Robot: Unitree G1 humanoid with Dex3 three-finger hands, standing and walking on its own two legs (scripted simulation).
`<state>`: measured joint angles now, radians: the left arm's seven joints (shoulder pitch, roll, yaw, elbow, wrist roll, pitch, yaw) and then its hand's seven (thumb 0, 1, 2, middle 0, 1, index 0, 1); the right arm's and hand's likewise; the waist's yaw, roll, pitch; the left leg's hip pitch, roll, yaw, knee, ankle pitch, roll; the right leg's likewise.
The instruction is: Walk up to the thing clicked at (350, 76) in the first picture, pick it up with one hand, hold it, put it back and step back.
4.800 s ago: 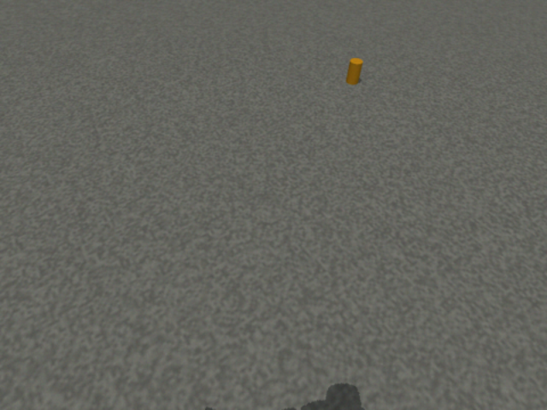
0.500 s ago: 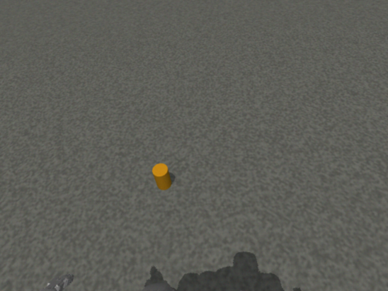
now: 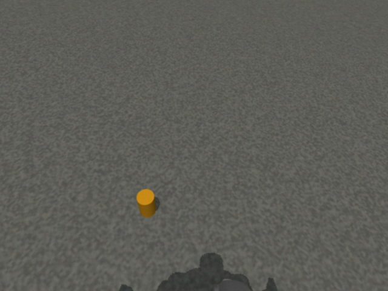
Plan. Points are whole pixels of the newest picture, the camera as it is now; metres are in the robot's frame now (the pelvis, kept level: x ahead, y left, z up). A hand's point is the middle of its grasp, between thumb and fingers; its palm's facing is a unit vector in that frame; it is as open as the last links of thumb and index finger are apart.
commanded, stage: walk up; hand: left
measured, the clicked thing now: (146, 203) +0.61 +0.21 -0.69
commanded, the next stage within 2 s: stand in 1.68 s
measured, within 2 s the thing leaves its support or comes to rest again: neither
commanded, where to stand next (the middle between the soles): +0.20 +0.01 m, yaw +0 degrees
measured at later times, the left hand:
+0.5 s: hand (69, 273) +0.18 +0.28 -0.15, palm faces -0.04 -0.90 -0.44, open 7.4 cm
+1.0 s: hand (76, 263) +0.20 +0.26 -0.14, palm faces -0.02 -0.93 -0.36, open 7.4 cm
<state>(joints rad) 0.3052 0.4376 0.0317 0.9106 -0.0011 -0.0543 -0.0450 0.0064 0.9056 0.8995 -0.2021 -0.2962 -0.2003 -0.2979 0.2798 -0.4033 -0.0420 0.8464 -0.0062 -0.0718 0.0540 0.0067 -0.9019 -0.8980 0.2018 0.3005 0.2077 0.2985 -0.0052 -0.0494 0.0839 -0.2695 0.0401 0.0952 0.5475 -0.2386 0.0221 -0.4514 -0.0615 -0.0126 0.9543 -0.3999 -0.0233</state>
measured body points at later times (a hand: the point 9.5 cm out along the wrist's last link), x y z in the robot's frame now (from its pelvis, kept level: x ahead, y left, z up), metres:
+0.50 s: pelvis +0.10 -0.01 -0.02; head +0.14 -0.02 +0.43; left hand +0.18 +0.32 -0.12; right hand +0.19 -0.32 -0.15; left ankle +0.16 +0.13 -0.73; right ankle +0.15 -0.14 -0.73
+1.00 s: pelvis +0.12 +0.00 +0.01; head +0.14 +0.00 +0.46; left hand +0.20 +0.31 -0.12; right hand +0.24 -0.30 -0.12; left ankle +0.16 +0.13 -0.73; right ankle +0.15 -0.14 -0.73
